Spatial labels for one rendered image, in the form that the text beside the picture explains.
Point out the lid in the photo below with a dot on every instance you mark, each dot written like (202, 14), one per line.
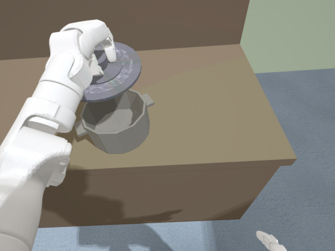
(118, 77)

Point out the robot left forearm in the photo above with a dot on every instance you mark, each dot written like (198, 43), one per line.
(55, 100)

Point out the robot left upper arm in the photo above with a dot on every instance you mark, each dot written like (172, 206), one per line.
(34, 161)

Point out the robot right hand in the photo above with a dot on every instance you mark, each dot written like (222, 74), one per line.
(270, 242)

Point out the pot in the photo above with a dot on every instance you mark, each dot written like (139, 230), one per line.
(118, 125)

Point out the knob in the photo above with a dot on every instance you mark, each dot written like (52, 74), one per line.
(101, 58)

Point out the robot left hand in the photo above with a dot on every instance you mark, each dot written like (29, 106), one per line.
(100, 34)

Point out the table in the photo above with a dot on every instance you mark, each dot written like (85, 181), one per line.
(214, 140)

